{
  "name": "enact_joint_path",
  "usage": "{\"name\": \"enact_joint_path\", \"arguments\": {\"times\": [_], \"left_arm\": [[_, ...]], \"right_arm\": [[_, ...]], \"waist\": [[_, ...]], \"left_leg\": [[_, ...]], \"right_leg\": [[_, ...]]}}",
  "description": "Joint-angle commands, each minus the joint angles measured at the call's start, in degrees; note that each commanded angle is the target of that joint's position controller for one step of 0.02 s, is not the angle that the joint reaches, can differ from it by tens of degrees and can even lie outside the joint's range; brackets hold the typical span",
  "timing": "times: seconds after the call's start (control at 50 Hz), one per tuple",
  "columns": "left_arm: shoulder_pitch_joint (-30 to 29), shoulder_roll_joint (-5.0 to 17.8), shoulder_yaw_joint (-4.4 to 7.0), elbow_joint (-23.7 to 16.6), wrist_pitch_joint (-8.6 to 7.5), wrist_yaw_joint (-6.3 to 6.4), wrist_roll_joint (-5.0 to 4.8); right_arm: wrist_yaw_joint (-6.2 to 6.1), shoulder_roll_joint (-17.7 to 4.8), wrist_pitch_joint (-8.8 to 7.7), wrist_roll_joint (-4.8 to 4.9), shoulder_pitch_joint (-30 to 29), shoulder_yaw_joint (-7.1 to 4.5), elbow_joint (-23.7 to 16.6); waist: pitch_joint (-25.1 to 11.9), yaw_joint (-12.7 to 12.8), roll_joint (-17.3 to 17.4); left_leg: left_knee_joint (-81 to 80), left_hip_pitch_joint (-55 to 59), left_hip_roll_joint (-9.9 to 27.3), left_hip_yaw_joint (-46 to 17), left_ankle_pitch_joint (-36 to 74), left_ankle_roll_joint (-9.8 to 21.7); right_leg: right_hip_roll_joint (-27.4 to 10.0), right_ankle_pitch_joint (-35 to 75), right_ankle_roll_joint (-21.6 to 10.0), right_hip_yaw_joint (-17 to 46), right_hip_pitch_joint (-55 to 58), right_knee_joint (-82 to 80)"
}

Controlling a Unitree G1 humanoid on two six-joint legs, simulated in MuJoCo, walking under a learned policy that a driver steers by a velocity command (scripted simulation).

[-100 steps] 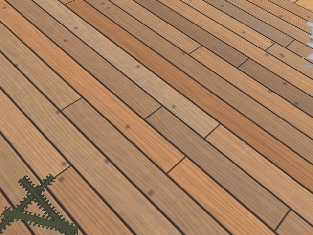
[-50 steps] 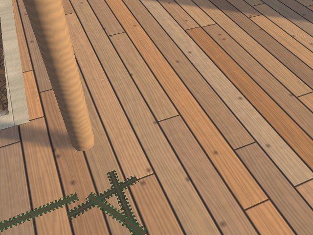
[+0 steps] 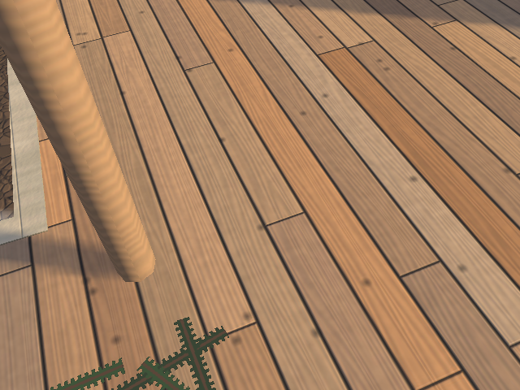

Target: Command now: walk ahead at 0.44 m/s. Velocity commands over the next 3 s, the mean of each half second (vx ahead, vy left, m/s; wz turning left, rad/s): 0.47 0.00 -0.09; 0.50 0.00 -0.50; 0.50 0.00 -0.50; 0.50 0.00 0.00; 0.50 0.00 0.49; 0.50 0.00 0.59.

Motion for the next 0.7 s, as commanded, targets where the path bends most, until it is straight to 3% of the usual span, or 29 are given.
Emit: {"name": "enact_joint_path", "arguments": {"times": [0.02, 0.06, 0.12, 0.16, 0.18, 0.2, 0.22, 0.24, 0.26, 0.28, 0.3, 0.32, 0.34, 0.36, 0.38, 0.44, 0.48, 0.56, 0.64, 0.68, 0.7], "left_arm": [[1.50, 10.35, 1.86, -1.97, -0.17, 1.18, 0.03], [3.22, 10.70, 2.08, -1.03, -0.25, 1.31, -0.51], [3.00, 11.31, 2.72, -0.32, 0.05, 1.43, -1.05], [1.60, 12.58, 3.35, -0.74, 0.55, 1.51, -0.68], [0.91, 12.97, 3.59, -0.96, 1.14, 1.54, -0.35], [0.11, 13.36, 3.60, -1.55, 1.66, 1.55, 0.52], [0.05, 11.40, 2.82, -3.19, 1.60, 1.36, 1.22], [8.15, 1.88, 0.37, -3.10, 0.40, 0.38, 0.31], [3.38, 7.61, 1.57, -2.77, -1.31, -0.11, -1.57], [-2.67, 10.58, 2.54, -5.30, -2.26, -0.35, -3.20], [-5.56, 10.77, 2.55, -5.99, -2.56, 0.08, -3.21], [-6.51, 10.45, 3.02, -6.02, -2.25, 0.53, -2.50], [-4.69, 9.47, 3.15, -5.63, -1.35, 0.70, -2.08], [-2.37, 7.02, 2.67, -5.00, -0.31, 0.72, -1.98], [-2.18, 5.95, 2.55, -5.15, 0.54, 0.78, -2.43], [-8.18, 7.14, 2.93, -8.38, 1.66, 1.18, -1.58], [-11.00, 6.84, 2.86, -9.52, 1.24, 0.81, -1.34], [-20.58, 5.47, 2.12, -12.77, 0.12, -0.57, -1.03], [-25.96, 5.45, 1.81, -16.77, 0.40, -2.13, -1.46], [-26.18, 6.51, 2.19, -18.57, 0.58, -3.07, -1.50], [-24.68, 7.64, 2.73, -18.99, 0.75, -3.36, -1.51]], "right_arm": [[0.40, -0.67, -1.03, 0.37, -10.96, 0.77, -6.43], [0.72, -1.03, -1.20, 0.62, -14.05, 1.03, -7.58], [1.50, -2.44, -1.75, 0.77, -16.07, 0.95, -9.02], [1.56, -4.89, -1.94, 0.62, -12.37, -0.01, -8.41], [1.20, -6.71, -1.81, 0.71, -6.38, -0.96, -6.78], [0.70, -9.10, -1.27, 0.27, 4.50, -2.25, -3.48], [0.17, -12.15, -0.62, -0.89, 15.33, -3.20, -0.94], [0.65, -14.26, -0.42, -1.40, 18.43, -3.41, 0.65], [0.71, -8.84, -0.46, -0.75, 16.27, -2.05, 0.76], [0.53, -7.11, -0.64, -0.45, 10.56, -1.43, 0.12], [0.59, -5.78, -1.07, -0.63, 5.74, -1.00, -0.75], [0.80, -4.58, -1.57, -1.23, 3.02, -0.72, -0.96], [0.85, -3.50, -1.98, -1.96, 1.86, -0.36, -0.66], [1.15, -2.77, -2.38, -1.97, 2.65, -0.23, 0.24], [1.00, -2.02, -3.06, -1.31, 2.89, -0.13, 0.96], [0.18, -4.74, -3.98, -1.57, 5.00, -0.70, 2.79], [-0.74, -6.27, -3.89, -2.01, 6.28, -0.97, 3.19], [-1.96, -8.43, -3.31, -1.58, 8.17, -1.07, 3.49], [-1.78, -8.82, -1.22, -0.36, 12.81, -1.33, 5.29], [-1.85, -9.91, 0.07, -0.17, 12.38, -1.76, 4.96], [-2.02, -10.81, 0.59, -0.23, 11.40, -2.03, 4.39]], "waist": [[6.36, 0.72, -7.23], [7.76, 1.17, -7.43], [8.25, -0.42, -7.23], [3.85, -3.61, -8.78], [-0.53, -6.79, -9.97], [-6.92, -11.64, -10.02], [-14.96, -14.85, -2.65], [-23.60, -9.32, 13.80], [-19.46, -11.68, 8.62], [-9.17, -9.96, 6.43], [-4.77, -7.75, 0.02], [-2.22, -5.74, -1.35], [-2.09, -3.63, 0.10], [-2.19, -2.52, 1.27], [-1.01, -2.01, 2.00], [2.46, -2.56, 1.51], [2.83, -3.39, 0.96], [3.92, -6.73, -0.73], [5.03, -8.45, -1.24], [4.03, -7.38, 0.01], [2.24, -5.99, 1.22]], "left_leg": [[-11.34, -1.45, -1.87, 2.75, 6.46, -1.01], [-15.31, 0.12, -2.49, 2.77, 8.23, -0.42], [-19.57, 0.66, -2.74, 1.57, 6.79, 2.05], [-19.83, 7.19, -5.04, 2.81, 3.14, 4.19], [-19.79, 14.66, -6.84, 4.09, 1.70, 5.59], [-19.79, 28.99, -7.33, 4.03, 2.85, 7.12], [-16.89, 48.28, 3.00, -8.11, 2.66, 10.60], [-25.39, 63.40, 16.75, -37.60, -13.35, 20.59], [-32.19, 59.01, 15.35, -42.40, -19.82, 18.90], [-33.92, 49.77, 13.86, -33.26, -17.23, 16.31], [-35.68, 40.28, 12.29, -25.75, -10.52, 14.60], [-37.28, 33.23, 10.34, -20.24, -5.03, 13.45], [-39.27, 28.86, 8.89, -16.05, -3.05, 12.91], [-40.46, 26.09, 9.20, -14.05, -1.49, 13.50], [-41.65, 24.20, 9.09, -11.29, -1.27, 13.45], [-44.55, 22.70, 8.92, -5.98, -0.37, 12.87], [-45.07, 24.57, 8.16, -2.26, 0.46, 12.20], [-45.62, 26.08, 6.55, 4.51, 2.98, 10.04], [-40.78, 38.54, 10.45, 5.96, 8.99, 8.94], [-36.03, 42.60, 11.72, 7.35, 18.13, 7.62], [-31.96, 43.22, 11.77, 8.41, 27.98, 6.81]], "right_leg": [[-11.42, 21.06, -5.42, 5.88, -4.23, -6.32], [-12.72, 20.03, -5.95, 5.78, -3.58, -6.97], [-15.41, 25.91, -5.60, 5.36, 1.80, -4.51], [-16.28, 44.10, -4.54, 4.71, 5.57, 2.10], [-15.69, 54.17, -3.76, 3.81, 6.14, 9.29], [-12.94, 56.62, -2.06, 2.33, 1.45, 20.49], [-10.25, 38.79, -1.07, 1.61, -13.52, 38.14], [1.99, -11.93, 2.20, 4.09, -33.93, 59.11], [0.53, -17.15, 1.10, 10.88, -39.81, 67.04], [-2.51, -12.69, 0.47, 9.06, -43.82, 67.90], [-5.88, -7.00, 0.28, 8.28, -41.21, 64.91], [-7.86, -3.80, 0.63, 7.78, -38.45, 61.53], [-9.53, -1.91, 0.87, 8.35, -34.47, 60.21], [-9.92, -2.53, 1.34, 8.52, -32.11, 59.74], [-10.41, -2.89, 1.41, 8.54, -32.38, 57.73], [-11.01, 3.45, 2.23, 9.11, -38.85, 51.63], [-10.71, 10.44, 2.74, 9.32, -41.96, 45.41], [-8.97, 21.51, 3.35, 3.30, -38.75, 30.28], [-8.12, 16.71, 1.08, 2.15, -44.10, 24.77], [-6.57, 10.86, -0.78, 0.19, -43.04, 23.51], [-4.74, 7.83, -1.87, -1.61, -39.33, 23.53]]}}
